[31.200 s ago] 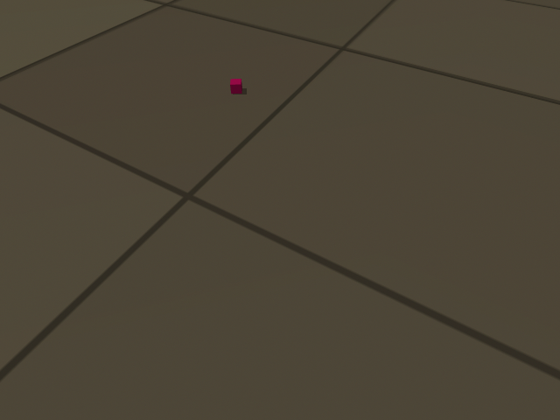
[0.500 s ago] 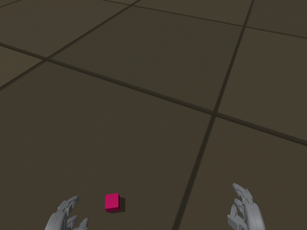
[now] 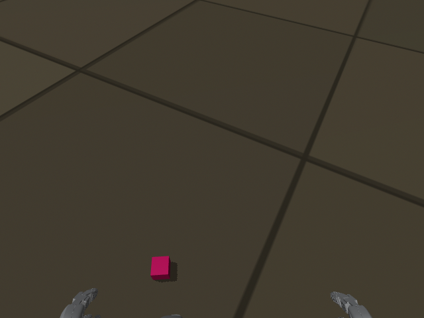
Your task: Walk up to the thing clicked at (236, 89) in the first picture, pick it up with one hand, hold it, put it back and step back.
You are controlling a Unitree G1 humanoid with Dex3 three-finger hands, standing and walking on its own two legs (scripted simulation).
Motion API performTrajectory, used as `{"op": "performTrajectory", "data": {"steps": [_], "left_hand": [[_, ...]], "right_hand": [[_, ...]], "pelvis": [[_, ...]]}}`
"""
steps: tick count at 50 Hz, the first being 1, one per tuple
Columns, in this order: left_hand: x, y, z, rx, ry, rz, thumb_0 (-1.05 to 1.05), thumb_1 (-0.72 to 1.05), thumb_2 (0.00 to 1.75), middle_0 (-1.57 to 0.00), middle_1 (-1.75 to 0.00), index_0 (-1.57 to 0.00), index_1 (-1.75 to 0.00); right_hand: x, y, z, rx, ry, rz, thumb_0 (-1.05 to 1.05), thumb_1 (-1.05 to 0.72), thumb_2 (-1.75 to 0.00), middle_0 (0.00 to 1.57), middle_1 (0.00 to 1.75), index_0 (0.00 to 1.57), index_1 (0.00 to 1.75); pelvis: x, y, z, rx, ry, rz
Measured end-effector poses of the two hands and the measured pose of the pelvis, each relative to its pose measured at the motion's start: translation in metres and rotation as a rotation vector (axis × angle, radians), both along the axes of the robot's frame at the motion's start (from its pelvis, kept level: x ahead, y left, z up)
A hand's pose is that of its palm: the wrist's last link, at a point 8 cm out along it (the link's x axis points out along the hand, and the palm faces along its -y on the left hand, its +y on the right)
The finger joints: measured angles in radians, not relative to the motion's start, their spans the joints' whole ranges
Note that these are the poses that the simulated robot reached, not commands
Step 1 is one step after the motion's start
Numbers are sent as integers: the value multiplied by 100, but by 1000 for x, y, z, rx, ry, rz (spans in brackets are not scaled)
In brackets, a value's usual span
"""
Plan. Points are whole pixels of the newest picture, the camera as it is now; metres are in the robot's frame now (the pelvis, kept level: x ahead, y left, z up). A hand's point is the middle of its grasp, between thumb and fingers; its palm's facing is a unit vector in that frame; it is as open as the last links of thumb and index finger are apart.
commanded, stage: stand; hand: left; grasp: from above
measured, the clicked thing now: (161, 267) +0.42 +0.23 -0.71
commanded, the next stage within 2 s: none
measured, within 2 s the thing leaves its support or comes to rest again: neither
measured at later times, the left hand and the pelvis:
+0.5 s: hand out of the picture +0.04 +0.24 -0.13, palm faces +0.04 -0.94 -0.34, open 7.4 cm; pelvis +0.00 +0.00 +0.04, yaw +1 degrees
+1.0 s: hand out of the picture +0.05 +0.24 -0.12, palm faces +0.03 -0.94 -0.34, open 7.4 cm; pelvis +0.00 -0.01 +0.04, yaw +0 degrees
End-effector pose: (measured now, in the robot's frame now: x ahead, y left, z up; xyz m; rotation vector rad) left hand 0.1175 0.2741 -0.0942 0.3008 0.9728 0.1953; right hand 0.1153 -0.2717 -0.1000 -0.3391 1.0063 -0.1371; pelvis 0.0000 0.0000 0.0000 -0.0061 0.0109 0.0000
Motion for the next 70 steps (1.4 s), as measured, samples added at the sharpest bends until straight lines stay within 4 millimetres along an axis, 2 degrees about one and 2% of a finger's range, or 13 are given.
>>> {"op": "performTrajectory", "data": {"steps": [5, 11, 15, 19, 32, 46, 70], "left_hand": [[-36, 10, -7, -4, 132, 55, 0, 89, 89, -20, -30, -20, -29], [-72, 11, -6, -19, 248, 104, 0, 90, 90, -20, -30, -20, -30], [-85, 10, -4, -24, 290, 122, 0, 91, 90, -20, -30, -20, -30], [-90, 11, -1, -21, 305, 128, 0, 91, 90, -20, -30, -20, -30], [-86, 14, 9, 0, 291, 120, 0, 91, 90, -20, -30, -20, -30], [-78, 9, 10, -2, 301, 109, 0, 91, 90, -20, -30, -20, -30], [-47, 9, 14, -3, 268, 88, 0, 91, 90, -20, -30, -20, -30]], "right_hand": [[-20, -3, 3, -4, 85, -45, 1, -90, -90, 20, 30, 21, 30], [-36, 2, 5, 13, 161, -73, 1, -90, -90, 20, 30, 21, 30], [-40, 6, 5, 26, 182, -83, 1, -90, -90, 20, 30, 21, 30], [-43, 8, 6, 36, 189, -90, 1, -90, -90, 20, 30, 21, 30], [-51, -5, 9, 34, 203, -104, 1, -90, -90, 20, 30, 21, 30], [-60, -18, 11, 21, 242, -117, 1, -91, -90, 20, 30, 20, 30], [-39, -21, 14, 17, 218, -107, 1, -90, -90, 20, 30, 21, 30]], "pelvis": [[4, 3, 12, -7, -24, 2], [7, 5, 24, -5, -49, 6], [7, 6, 30, -4, -67, 8], [5, 6, 33, -1, -82, 7], [-2, 1, 38, 1, -90, 12], [1, -6, 40, 0, -82, 6], [11, -7, 42, 1, -71, -2]]}}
